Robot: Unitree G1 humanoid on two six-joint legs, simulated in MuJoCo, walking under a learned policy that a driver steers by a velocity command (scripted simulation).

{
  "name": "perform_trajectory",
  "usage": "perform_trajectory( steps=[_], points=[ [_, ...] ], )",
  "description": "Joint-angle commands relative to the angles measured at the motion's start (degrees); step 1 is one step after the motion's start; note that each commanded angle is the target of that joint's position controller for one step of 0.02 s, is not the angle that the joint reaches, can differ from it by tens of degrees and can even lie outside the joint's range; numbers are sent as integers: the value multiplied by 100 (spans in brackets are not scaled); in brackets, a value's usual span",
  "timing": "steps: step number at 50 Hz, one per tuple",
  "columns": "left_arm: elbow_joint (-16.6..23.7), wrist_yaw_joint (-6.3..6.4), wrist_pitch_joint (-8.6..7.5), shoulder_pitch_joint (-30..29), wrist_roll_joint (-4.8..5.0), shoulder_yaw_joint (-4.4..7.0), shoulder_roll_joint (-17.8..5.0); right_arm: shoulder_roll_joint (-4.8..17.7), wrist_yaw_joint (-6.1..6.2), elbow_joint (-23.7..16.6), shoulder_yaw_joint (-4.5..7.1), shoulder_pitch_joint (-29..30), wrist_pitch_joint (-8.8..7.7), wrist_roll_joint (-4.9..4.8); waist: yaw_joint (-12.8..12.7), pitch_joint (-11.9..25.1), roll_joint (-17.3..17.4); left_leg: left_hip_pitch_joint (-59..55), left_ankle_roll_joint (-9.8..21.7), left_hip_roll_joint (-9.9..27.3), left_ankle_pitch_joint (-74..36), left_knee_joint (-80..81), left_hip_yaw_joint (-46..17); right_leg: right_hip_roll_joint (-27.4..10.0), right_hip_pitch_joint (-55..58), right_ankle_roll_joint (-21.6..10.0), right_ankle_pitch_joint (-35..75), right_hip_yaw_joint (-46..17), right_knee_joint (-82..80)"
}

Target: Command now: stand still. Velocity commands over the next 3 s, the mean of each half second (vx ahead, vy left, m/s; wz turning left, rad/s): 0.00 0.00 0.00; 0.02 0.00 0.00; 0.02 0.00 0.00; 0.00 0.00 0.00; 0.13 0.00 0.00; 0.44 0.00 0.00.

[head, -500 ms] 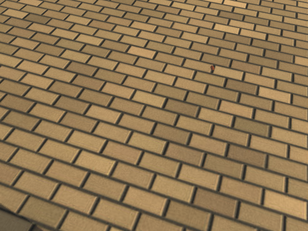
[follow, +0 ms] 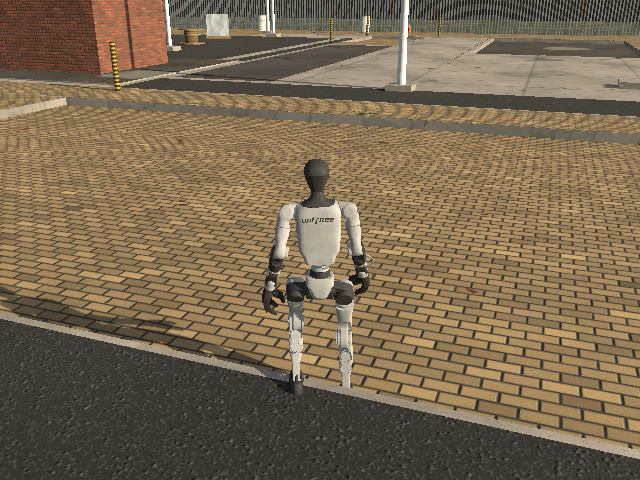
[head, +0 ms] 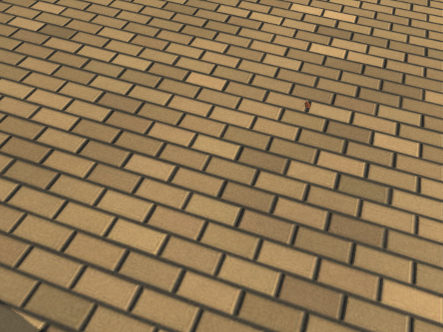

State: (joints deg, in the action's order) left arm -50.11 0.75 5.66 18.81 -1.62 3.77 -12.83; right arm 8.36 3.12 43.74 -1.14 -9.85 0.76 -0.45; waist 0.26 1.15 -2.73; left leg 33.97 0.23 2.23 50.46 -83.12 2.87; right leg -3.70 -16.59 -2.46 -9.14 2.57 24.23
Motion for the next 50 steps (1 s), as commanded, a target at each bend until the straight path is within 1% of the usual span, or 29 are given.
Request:
perform_trajectory(
  steps=[1, 3, 5, 9, 13, 20, 28, 40, 41, 42, 43, 44, 45, 46, 48, 50],
  points=[
    [172, -26, -45, 379, 12, 47, -301, 274, -19, -389, 80, 239, -79, -19, 19, -31, 607, 486, 606, 268, -1247, 1895, -774, -78, 424, -321, 1063, -25, -43],
    [168, -34, -79, 365, 31, 38, -354, 265, -9, -325, 99, 169, -52, -30, 76, -53, 484, 277, 543, 189, -1363, 1669, -534, -157, 191, -296, 817, -58, -223],
    [153, -37, -108, 405, 29, 31, -374, 233, 6, -276, 105, 162, -42, -25, 85, -61, 380, 225, 540, 165, -1376, 1545, -429, -198, 157, -264, 622, -63, -311],
    [65, -10, -134, 609, 25, 18, -318, 117, 8, -160, 94, 179, -60, -35, 47, -82, 126, 309, 517, 115, -1233, 1330, -240, -292, 264, -275, 433, -130, -439],
    [-11, 25, -147, 743, 33, 7, -251, 31, -3, -19, 87, 176, -84, -45, 24, -99, 26, 370, 501, 114, -1220, 1297, -189, -337, 347, -280, 391, -151, -494],
    [-130, 74, -140, 896, 30, -13, -100, -7, -33, 151, 87, 202, -129, -63, -3, -36, 146, 461, 558, 206, -1408, 1495, -385, -277, 547, -207, 698, -60, -362],
    [-251, 97, -124, 980, 19, -29, -4, -20, -46, 272, 86, 206, -136, -76, 15, -15, 311, 486, 591, 260, -1504, 1599, -502, -223, 619, -165, 911, 7, -281],
    [-402, 117, -132, 1042, 17, -50, 57, -89, -61, 435, 77, 301, -138, -83, 28, -88, 261, 532, 567, 250, -1359, 1551, -425, -246, 624, -143, 739, 6, -374],
    [-481, 115, -133, 1106, 35, -94, 202, -180, -86, 529, 53, 152, -147, -68, 67, -4, 229, 529, 563, 223, -800, 1632, -391, -195, 672, -110, 119, 30, -372],
    [-503, 119, -131, 1098, 78, -96, 210, -148, -108, 630, 75, 26, -155, -84, 97, -107, 185, 600, 615, 144, -76, 1712, -350, -123, 571, -107, -713, 39, -371],
    [-450, 129, -139, 993, 87, -75, 119, -107, -105, 647, 98, 126, -158, -105, 82, -389, 179, 654, 655, 118, -3, 1799, -355, -138, 320, -127, -934, -17, -494],
    [-433, 138, -161, 943, 75, -78, 99, -112, -92, 643, 103, 239, -171, -110, 68, -530, 235, 650, 671, 147, -213, 1852, -403, -163, 217, -128, -780, -41, -551],
    [-464, 139, -188, 989, 50, -95, 145, -131, -85, 644, 99, 312, -196, -106, 42, -522, 312, 647, 672, 209, -556, 1874, -493, -167, 304, -104, -374, -25, -509],
    [-532, 133, -214, 1096, 25, -104, 187, -138, -83, 668, 96, 327, -219, -95, 8, -397, 367, 651, 654, 261, -933, 1822, -550, -160, 505, -82, 157, 21, -408],
    [-674, 126, -240, 1299, 25, -116, 243, -185, -99, 705, 71, 283, -254, -86, -10, -57, 303, 594, 561, 288, -1389, 1614, -502, -190, 892, -73, 1030, 61, -262],
    [-747, 121, -234, 1343, 28, -129, 269, -211, -120, 737, 56, 240, -250, -100, 12, 101, 269, 531, 476, 287, -1502, 1507, -426, -226, 1024, -98, 1428, 62, -225]
  ],
)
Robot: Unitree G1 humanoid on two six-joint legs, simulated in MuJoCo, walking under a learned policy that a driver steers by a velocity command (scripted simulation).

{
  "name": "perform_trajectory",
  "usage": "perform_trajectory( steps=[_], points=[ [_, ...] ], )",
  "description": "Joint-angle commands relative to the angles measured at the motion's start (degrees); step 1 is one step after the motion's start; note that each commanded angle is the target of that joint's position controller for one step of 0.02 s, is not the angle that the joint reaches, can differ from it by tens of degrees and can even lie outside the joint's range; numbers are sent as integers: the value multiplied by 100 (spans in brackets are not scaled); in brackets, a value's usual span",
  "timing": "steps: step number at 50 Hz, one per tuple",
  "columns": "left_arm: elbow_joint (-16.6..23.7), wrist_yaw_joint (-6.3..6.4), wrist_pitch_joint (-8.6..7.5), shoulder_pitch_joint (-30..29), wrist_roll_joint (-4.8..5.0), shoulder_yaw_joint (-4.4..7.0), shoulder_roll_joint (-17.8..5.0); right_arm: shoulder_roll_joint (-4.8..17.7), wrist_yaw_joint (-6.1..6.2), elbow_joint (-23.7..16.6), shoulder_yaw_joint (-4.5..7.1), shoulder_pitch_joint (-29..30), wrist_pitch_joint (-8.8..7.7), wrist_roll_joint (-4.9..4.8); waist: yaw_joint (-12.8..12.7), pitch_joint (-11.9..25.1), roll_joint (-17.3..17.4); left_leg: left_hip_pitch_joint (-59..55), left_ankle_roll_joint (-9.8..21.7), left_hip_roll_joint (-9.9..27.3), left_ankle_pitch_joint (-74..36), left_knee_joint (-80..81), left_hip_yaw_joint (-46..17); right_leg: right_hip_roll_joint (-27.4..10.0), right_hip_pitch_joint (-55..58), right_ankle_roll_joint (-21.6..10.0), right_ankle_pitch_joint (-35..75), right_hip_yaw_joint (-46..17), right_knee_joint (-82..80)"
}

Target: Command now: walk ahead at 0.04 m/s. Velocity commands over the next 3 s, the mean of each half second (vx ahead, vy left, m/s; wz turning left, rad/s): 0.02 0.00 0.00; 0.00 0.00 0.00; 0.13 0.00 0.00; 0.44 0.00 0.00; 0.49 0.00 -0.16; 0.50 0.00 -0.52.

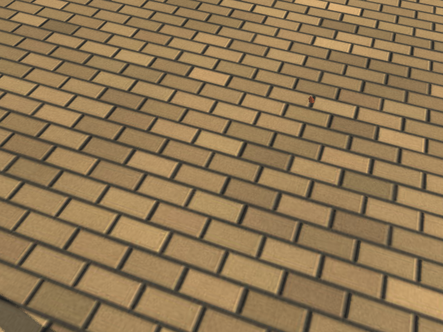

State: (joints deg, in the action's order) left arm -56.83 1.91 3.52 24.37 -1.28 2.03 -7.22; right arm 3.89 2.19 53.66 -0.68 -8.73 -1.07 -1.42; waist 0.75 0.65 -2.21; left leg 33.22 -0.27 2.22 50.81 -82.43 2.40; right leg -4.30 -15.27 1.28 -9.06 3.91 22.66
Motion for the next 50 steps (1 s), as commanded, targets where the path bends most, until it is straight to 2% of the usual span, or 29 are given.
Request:
perform_trajectory(
  steps=[1, 8, 17, 33, 50],
  points=[
    [-87, 2, -14, 775, -9, 44, -307, 236, -32, -240, 5, 129, -52, -10, -22, 169, 246, 577, 504, 288, -1551, 1423, -356, -182, 888, -485, 1501, -77, -76],
    [-151, 21, 31, 744, -20, 35, -317, 264, -4, -137, 1, 167, 27, -21, 20, 26, 174, 578, 489, 290, -1397, 1410, -280, -228, 712, -501, 1179, -113, -229],
    [-182, 65, 50, 741, -19, 54, -338, 215, 26, -23, 28, 187, 35, -17, 14, -168, 86, 668, 520, 261, -1262, 1438, -206, -234, 547, -497, 582, -136, -370],
    [-156, 75, 65, 712, -14, 66, -351, 289, 19, -67, 46, 219, -2, -19, -14, -96, 249, 675, 579, 319, -1428, 1538, -329, -152, 570, -486, 755, -43, -203],
    [-128, 72, 59, 673, -16, 68, -372, 276, 20, -118, 35, 246, -9, -20, -10, -106, 214, 685, 582, 311, -1335, 1505, -304, -163, 546, -485, 704, -35, -222]
  ],
)
Over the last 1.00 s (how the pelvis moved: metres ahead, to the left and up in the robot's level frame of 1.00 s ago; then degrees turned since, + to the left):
0.01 0.00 0.00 1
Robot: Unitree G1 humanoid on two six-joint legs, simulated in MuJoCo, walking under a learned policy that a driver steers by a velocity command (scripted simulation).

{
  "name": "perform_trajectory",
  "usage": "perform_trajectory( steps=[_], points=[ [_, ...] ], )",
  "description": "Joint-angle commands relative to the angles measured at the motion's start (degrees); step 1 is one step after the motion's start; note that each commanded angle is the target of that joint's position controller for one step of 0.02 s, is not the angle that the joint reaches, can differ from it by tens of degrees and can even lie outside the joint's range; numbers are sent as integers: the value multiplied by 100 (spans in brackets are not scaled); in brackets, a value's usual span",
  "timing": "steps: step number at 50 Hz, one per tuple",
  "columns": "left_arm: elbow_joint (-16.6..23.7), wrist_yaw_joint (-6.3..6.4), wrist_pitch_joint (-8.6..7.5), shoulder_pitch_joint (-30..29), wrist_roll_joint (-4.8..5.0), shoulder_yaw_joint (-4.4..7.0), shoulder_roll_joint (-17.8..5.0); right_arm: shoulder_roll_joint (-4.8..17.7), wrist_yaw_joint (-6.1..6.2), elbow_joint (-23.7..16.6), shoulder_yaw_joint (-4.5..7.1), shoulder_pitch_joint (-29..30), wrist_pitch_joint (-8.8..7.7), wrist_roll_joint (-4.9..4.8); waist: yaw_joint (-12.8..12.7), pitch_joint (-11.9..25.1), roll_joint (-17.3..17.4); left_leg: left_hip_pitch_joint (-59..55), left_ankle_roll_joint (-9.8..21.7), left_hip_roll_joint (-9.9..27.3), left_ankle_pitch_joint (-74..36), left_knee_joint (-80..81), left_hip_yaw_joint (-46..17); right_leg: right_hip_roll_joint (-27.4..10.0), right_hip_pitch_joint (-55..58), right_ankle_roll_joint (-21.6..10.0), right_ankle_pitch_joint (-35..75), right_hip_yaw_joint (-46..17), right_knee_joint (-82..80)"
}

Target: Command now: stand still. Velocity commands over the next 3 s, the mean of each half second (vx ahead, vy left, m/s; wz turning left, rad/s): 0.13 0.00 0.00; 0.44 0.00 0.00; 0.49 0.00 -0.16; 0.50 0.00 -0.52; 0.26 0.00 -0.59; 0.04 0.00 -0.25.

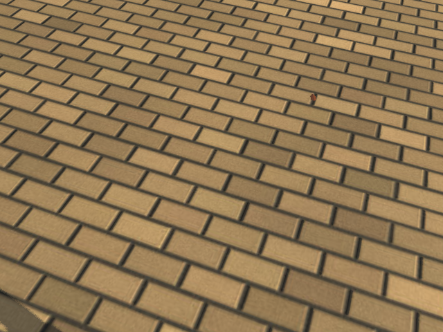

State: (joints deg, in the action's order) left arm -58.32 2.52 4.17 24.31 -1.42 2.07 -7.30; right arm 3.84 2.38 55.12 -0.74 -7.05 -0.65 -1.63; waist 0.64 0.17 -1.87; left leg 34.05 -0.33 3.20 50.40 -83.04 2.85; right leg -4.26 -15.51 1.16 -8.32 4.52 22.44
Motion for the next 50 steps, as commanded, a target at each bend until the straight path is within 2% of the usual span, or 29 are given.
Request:
perform_trajectory(
  steps=[1, 10, 11, 14, 17, 18, 20, 21, 22, 23, 24, 25, 26, 27, 29, 30, 32, 33, 36, 38, 41, 43, 44, 45, 46, 47, 48, 49, 50],
  points=[
    [22, 12, -7, 680, -2, 64, -363, 279, 0, -265, 40, 79, -51, 1, 1, -57, 181, 603, 590, 214, -1291, 1566, -349, -167, 570, -473, 626, -95, -200],
    [27, 15, -12, 694, -2, 62, -357, 279, -3, -278, 39, 77, -57, 0, -3, -52, 195, 609, 595, 221, -1284, 1572, -354, -162, 570, -469, 630, -82, -186],
    [-43, 12, -12, 764, 14, 21, -225, 201, -23, -200, 18, -70, -62, 14, 29, 31, 174, 614, 597, 193, -710, 1647, -324, -109, 614, -447, 24, -57, -169],
    [67, 44, -51, 476, 139, 67, -373, 457, -21, 15, 175, -415, -78, -54, 176, -471, 104, 621, 841, 15, 1318, 1985, -321, 52, -164, -580, -2136, -104, -140],
    [157, -4, -269, 213, 211, 36, -136, 864, 36, 34, 394, -518, -179, -54, 253, -746, 710, 398, 1298, 498, 2097, 3126, -1617, 465, -662, -612, -1778, 32, 735],
    [165, -49, -367, 200, 240, 27, -3, 1056, 43, 61, 479, -534, -230, -62, 178, -703, 1039, 300, 1526, 821, 2158, 3462, -2306, 598, -731, -687, -1427, -12, 1179],
    [-52, -103, -558, 611, 308, 64, 42, 988, 67, 64, 512, -284, -321, -105, -158, -622, 1287, 221, 1528, 1061, 1256, 3007, -2551, 607, -564, -871, -909, -184, 1278],
    [-356, -121, -607, 1270, 300, 95, 106, 760, 41, 19, 458, 14, -325, -73, -492, -366, 1158, 498, 1320, 949, 709, 2292, -2070, 635, 136, -949, -845, -92, 1115],
    [-711, -163, -628, 2186, 248, 162, 124, 418, -22, -33, 362, 394, -309, -13, -959, 34, 713, 1116, 987, 634, -318, 784, -1147, 540, 1318, -1074, -875, -202, 800],
    [-916, -223, -657, 2874, 95, 271, -152, -140, -93, -84, 208, 580, -343, -2, -1188, 318, -329, 2222, 467, 32, -1995, -2160, 149, -207, 2324, -1404, -1356, -1557, 323],
    [-594, -303, -700, 2150, 121, 228, -419, -167, -83, -194, 196, 444, -426, -117, -700, -43, -581, 3312, 337, -180, -1066, -3592, 344, -1087, 2206, -1861, -1575, -3500, -483],
    [-439, -282, -777, 1753, 129, 260, -752, -41, -49, -438, 198, 422, -556, -313, -531, -192, -761, 3906, 350, -8, -1608, -3415, -390, -1628, 1992, -2337, -3589, -5090, -1207],
    [-325, -197, -792, 1374, 125, 145, -470, 212, -17, -505, 214, 633, -653, -334, -482, -536, -489, 4353, 336, 188, -2066, -3240, -611, -1579, 1966, -2197, -3524, -4837, -1210],
    [-332, -145, -744, 1235, 76, 17, -206, 281, -7, -528, 213, 693, -700, -217, -438, -634, -286, 4545, 339, 326, -2375, -3053, -669, -1414, 1921, -1962, -2901, -4226, -991],
    [-287, -86, -691, 960, 113, -104, 3, 352, -57, -510, 246, 493, -717, 35, -216, -457, 11, 4509, 293, 537, -3048, -2648, -742, -1012, 1637, -1592, -2155, -3248, -462],
    [-284, -94, -699, 1044, 115, -168, 76, 514, -128, -503, 283, 402, -686, 81, -167, -501, 24, 4391, 205, 580, -3748, -1764, -616, -793, 1373, -1470, -2111, -2732, -358],
    [-178, 4, -747, 1003, 8, -222, -48, 446, -175, -725, 234, 777, -580, 231, -240, -689, -227, 3308, -108, 492, -5130, 82, -300, -627, 152, -1423, -1369, -2168, -723],
    [-73, 39, -758, 895, 9, -193, -187, 424, -156, -867, 209, 1072, -554, 239, -343, -680, -317, 2329, -154, 411, -5580, 1216, -207, -564, -304, -1374, -1056, -1994, -1087],
    [42, 106, -835, 858, 184, -66, -658, 536, -169, -1209, 213, 1822, -526, -21, -529, -847, -653, 732, -296, 54, -5794, 3454, -105, -637, -286, -1219, -378, -1593, -1833],
    [13, 119, -805, 976, 223, -18, -727, 674, -256, -1283, 275, 2052, -535, -121, -607, -1053, -557, 869, -234, -84, -5654, 4381, -49, -831, 732, -1154, -232, -1465, -1785],
    [-31, 75, -755, 1128, 198, 56, -704, 795, -427, -1377, 387, 2169, -621, -154, -611, -1093, -555, 519, -3, -169, -5398, 5292, -85, -1045, 1580, -1057, -246, -1430, -1500],
    [-27, 39, -762, 1050, 151, 138, -790, 1060, -443, -1323, 528, 1741, -629, -103, -334, -819, -748, -208, 224, -325, -4723, 5314, -41, -986, 1830, -939, 1074, -1281, -815],
    [-14, 7, -751, 1023, 66, 166, -846, 1280, -415, -1173, 649, 1060, -616, -99, 33, -332, -819, -1054, 380, -517, -4104, 5143, 74, -827, 1810, -868, 2211, -1109, 143],
    [73, -28, -746, 807, 1, 159, -826, 1492, -386, -868, 742, -206, -603, -111, 676, 407, -829, -2732, 614, -352, -4139, 4750, -145, -599, 971, -728, 2740, -840, 1631],
    [300, -70, -808, 917, -18, 83, -440, 2014, -348, -571, 844, -1385, -581, 4, 797, 1578, 732, -5140, 1103, 915, -4054, 4821, -2223, 0, -1133, -467, 680, -657, 3964],
    [341, -156, -1047, 1330, 286, -52, 44, 2195, -437, -298, 872, -2109, -604, 102, 711, 2692, 2484, -6295, 1731, 1881, -2170, 6448, -5319, 886, -2541, -317, -2424, -1607, 5557],
    [344, -154, -1163, 903, 444, 79, -397, 1746, -460, -250, 752, -1780, -611, 95, 684, 1875, 1955, -5900, 1595, 1810, -1780, 6720, -5200, 629, -3469, -394, -2113, -1750, 6211],
    [540, -125, -1177, 189, 382, 137, -670, 1453, -456, -288, 663, -1149, -629, 53, 530, 973, 1327, -4783, 1328, 1629, -2444, 6651, -4108, 349, -3660, -489, -1547, -1380, 6182],
    [723, -27, -1148, -235, 250, 193, -815, 1392, -465, -455, 614, -373, -655, 84, 190, 665, 490, -3492, 1097, 1406, -3221, 6706, -3258, -5, -3063, -559, -790, -1187, 5788]
  ],
)
Over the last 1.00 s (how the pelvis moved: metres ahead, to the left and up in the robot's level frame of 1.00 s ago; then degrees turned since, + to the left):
-0.01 0.00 0.00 0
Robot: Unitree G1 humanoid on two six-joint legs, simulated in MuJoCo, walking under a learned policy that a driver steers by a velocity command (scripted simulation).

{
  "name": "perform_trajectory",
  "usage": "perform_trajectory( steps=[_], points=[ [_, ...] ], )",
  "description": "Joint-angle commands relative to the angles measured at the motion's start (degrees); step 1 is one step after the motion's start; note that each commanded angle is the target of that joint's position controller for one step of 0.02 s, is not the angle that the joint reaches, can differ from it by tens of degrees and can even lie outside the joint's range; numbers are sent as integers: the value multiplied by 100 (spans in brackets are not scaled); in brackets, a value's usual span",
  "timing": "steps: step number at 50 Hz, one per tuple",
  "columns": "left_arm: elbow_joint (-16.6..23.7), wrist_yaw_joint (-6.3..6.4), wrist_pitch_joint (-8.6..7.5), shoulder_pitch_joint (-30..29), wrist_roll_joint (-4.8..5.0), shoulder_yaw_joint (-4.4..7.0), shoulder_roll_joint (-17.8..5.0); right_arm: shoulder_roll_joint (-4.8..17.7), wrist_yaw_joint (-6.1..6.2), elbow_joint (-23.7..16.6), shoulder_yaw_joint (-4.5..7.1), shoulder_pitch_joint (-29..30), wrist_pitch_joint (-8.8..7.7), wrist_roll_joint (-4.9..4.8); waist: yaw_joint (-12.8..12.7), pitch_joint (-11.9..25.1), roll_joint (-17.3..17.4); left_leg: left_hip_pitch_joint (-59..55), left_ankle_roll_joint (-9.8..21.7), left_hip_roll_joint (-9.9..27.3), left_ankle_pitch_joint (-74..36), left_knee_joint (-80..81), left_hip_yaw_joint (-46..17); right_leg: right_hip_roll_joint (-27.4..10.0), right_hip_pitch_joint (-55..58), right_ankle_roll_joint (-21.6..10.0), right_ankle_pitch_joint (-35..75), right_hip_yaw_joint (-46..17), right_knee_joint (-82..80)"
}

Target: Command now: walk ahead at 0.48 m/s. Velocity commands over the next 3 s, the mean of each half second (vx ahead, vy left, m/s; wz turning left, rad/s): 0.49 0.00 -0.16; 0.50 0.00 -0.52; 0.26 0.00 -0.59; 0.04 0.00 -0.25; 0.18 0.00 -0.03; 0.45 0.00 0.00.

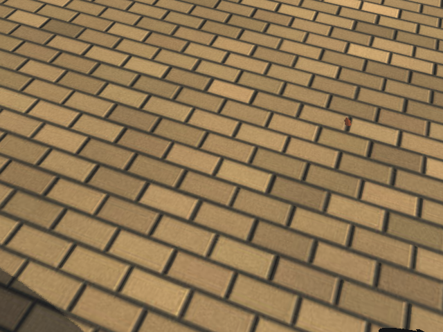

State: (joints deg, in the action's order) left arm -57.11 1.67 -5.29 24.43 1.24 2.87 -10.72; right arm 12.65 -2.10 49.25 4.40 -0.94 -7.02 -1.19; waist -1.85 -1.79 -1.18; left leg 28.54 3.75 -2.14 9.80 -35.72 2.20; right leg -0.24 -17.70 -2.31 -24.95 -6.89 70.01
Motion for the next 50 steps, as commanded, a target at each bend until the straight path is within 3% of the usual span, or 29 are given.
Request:
perform_trajectory(
  steps=[1, 2, 3, 5, 7, 9, 14, 17, 20, 23, 24, 25, 26, 27, 28, 29, 30, 31, 33, 35, 37, 39, 41, 44, 46, 47, 48, 49, 50],
  points=[
    [673, 113, -124, -379, -94, 176, -443, 414, -27, 73, 72, -538, -50, 138, 160, 668, 286, -1998, 598, 1643, 205, 2079, -2488, -656, -2304, -226, 1263, 16, 655],
    [715, 97, -50, -253, -75, 184, -333, 319, -15, 145, 42, -429, -58, 219, -12, 687, 526, -1581, 560, 1455, -29, 2171, -2127, -793, -1959, -268, 1393, 8, 489],
    [732, 69, 4, -122, -35, 190, -250, 253, 0, 235, 14, -559, -63, 211, -90, 679, 644, -1388, 571, 1330, -245, 2259, -1876, -829, -1817, -284, 1488, 38, 358],
    [803, 51, 61, -262, -42, 201, -250, 420, 71, 414, 11, -844, -72, 167, -148, 469, 571, -1194, 661, 1249, -790, 2405, -1542, -843, -2025, -245, 1782, 152, 81],
    [1005, 36, 65, -776, -147, 216, -371, 591, 181, 543, 10, -1178, -55, 113, -64, 295, 401, -1308, 662, 1270, -1291, 2503, -1412, -866, -2439, -114, 2308, 192, -495],
    [1210, 9, 51, -1346, -166, 206, -404, 611, 280, 658, -27, -1544, -10, 59, 108, 189, 395, -1570, 600, 1225, -1700, 2526, -1270, -819, -2727, 3, 2765, 307, -1249],
    [1464, -132, 57, -2261, -36, 124, -317, 761, 381, 816, -44, -2124, 20, 71, 461, 18, 346, -2247, 241, 1210, -1827, 2610, -818, -532, -2630, -18, 3624, 443, -2798],
    [1639, -217, 69, -2677, 29, 77, -291, 741, 397, 943, -33, -2414, 47, 105, 638, -186, 352, -3017, 201, 1372, -2066, 2516, -628, -321, -2933, -116, 3363, 281, -3231],
    [1874, -348, 28, -3062, 24, 25, -258, 733, 397, 975, -7, -2534, 114, 122, 709, -247, 345, -3747, 235, 1595, -2789, 2111, -420, -200, -3238, -255, 2809, 415, -3447],
    [1995, -498, 11, -2947, -21, 36, -358, 924, 412, 724, 28, -2171, 170, 105, 452, 97, 595, -3549, 201, 1552, -5087, 1313, -36, 130, -2088, -442, 1924, 1150, -3535],
    [1958, -524, 22, -2628, -35, 92, -496, 1031, 425, 623, 56, -2097, 194, 95, 247, 362, 768, -3461, 198, 1528, -6116, 767, 29, 338, -1462, -542, 1589, 1351, -3501],
    [1751, -532, 25, -1776, -17, 213, -747, 1116, 422, 506, 74, -1925, 222, 77, -215, 743, 806, -3196, 194, 1438, -6558, -246, 102, 498, -386, -735, 1749, 1346, -3899],
    [1502, -470, 43, -651, -37, 394, -1179, 1158, 399, 321, 67, -1652, 168, 64, -799, 1288, 605, -2020, 50, 1228, -5541, -1745, 216, 160, 1467, -1071, 2305, 609, -4203],
    [1416, -419, 51, -116, -53, 513, -1785, 445, 262, 112, -150, -2164, -2, 265, -454, 2089, -950, 619, -306, 227, -217, -4102, 172, -1435, 3987, -2114, 2351, -2081, -4033],
    [1410, -369, 67, 91, -105, 412, -1452, 573, 109, 84, -176, -2161, -280, 155, -454, 2708, -1190, 1695, -164, -151, 2129, -4898, -896, -1992, 4598, -2583, 1466, -4098, -5037],
    [1480, -310, 81, -238, -139, 328, -1044, 1030, 62, -137, -30, -1470, -416, -45, -541, 1796, -772, 2241, -4, 239, 1575, -4751, -1091, -1656, 4007, -2172, 1307, -3233, -5251],
    [1596, -304, 71, -825, -97, 262, -854, 957, 93, -310, -54, -1103, -417, -46, -264, 1139, -176, 2054, 11, 483, 1072, -4251, -974, -1435, 2945, -1907, 1792, -2434, -5392],
    [1701, -332, 61, -1178, -66, 211, -747, 864, 151, -321, -27, -1027, -354, 60, -10, 740, 389, 1701, -75, 636, 871, -3746, -865, -1196, 2018, -1719, 2373, -1958, -5542],
    [1805, -305, 62, -1378, -71, 173, -719, 797, 220, -466, 38, -1193, -162, 157, 334, 565, 326, 987, -322, 823, 704, -3091, -803, -895, 935, -1598, 2929, -1467, -5715],
    [1818, -241, 58, -1279, -48, 197, -829, 652, 262, -641, 22, -1062, -66, 213, 395, 458, 116, 840, -545, 789, 444, -2499, -600, -731, 349, -1588, 3329, -1099, -5753],
    [1821, -152, 68, -1081, -32, 266, -1032, 509, 294, -876, -41, -513, -41, 257, 257, 323, -41, 644, -655, 633, -273, -1512, -438, -478, -82, -1459, 3289, -794, -5757],
    [1781, -110, 106, -814, -3, 295, -1076, 380, 277, -1028, -99, -22, -37, 236, 45, 316, -202, 248, -634, 391, -1109, -475, -359, -228, -254, -1219, 2922, -634, -5576],
    [1720, -131, 130, -525, 6, 305, -1088, 430, 247, -1172, -97, 279, -31, 148, -134, 372, -380, -32, -627, 191, -1529, 109, -368, -233, -157, -1089, 2451, -827, -5446],
    [1717, -129, 164, -319, 45, 304, -1030, 704, 195, -1350, -18, 470, -81, 81, -163, 422, -483, -83, -534, 135, -1176, 587, -631, -480, 485, -1015, 1879, -1475, -5049],
    [1794, -97, 198, -372, 27, 328, -1052, 867, 154, -1387, 60, 339, -160, 58, -17, 451, -605, -352, -384, 120, -657, 803, -671, -605, 775, -956, 1798, -1836, -4687],
    [1862, -84, 215, -472, 20, 316, -992, 922, 155, -1319, 112, 0, -194, 59, 197, 535, -654, -829, -265, 114, -562, 1012, -606, -503, 744, -862, 1905, -1865, -4400],
    [1974, -94, 199, -616, -9, 258, -808, 1081, 177, -1222, 193, -594, -220, 118, 506, 889, -585, -1817, -67, 415, -554, 976, -759, -261, 425, -678, 2110, -1644, -3665],
    [2134, -120, 163, -643, -103, 133, -448, 1441, 227, -1135, 292, -1565, -211, 191, 866, 1643, 145, -3354, 317, 1471, -554, 910, -1755, 171, -447, -413, 1169, -1022, -1924],
    [2251, -103, 126, 255, 106, 82, -378, 1762, 193, -971, 357, -2005, -150, 266, 444, 2213, 2170, -4816, 1270, 2669, 660, 1447, -4460, 697, -2358, -114, -1038, -407, -310]
  ],
)
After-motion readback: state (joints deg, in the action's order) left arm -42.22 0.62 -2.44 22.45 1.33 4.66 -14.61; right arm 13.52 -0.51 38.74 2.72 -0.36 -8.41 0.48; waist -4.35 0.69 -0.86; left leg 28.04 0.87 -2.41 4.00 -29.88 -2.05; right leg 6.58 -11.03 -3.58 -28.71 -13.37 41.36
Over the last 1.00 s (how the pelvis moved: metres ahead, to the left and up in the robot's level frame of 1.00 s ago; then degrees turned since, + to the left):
0.29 0.07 -0.03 -2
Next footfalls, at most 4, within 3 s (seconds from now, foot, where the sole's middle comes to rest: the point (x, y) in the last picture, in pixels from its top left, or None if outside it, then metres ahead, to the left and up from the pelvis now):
0.52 right None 0.45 -0.11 -0.76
0.96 left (227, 237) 0.75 0.02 -0.76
1.46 right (317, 235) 0.78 -0.28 -0.76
1.84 left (254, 201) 0.90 -0.07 -0.76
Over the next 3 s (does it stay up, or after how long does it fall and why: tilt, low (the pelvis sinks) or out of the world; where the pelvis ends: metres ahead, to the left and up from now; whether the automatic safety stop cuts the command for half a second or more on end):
stays up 1.07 -0.35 0.02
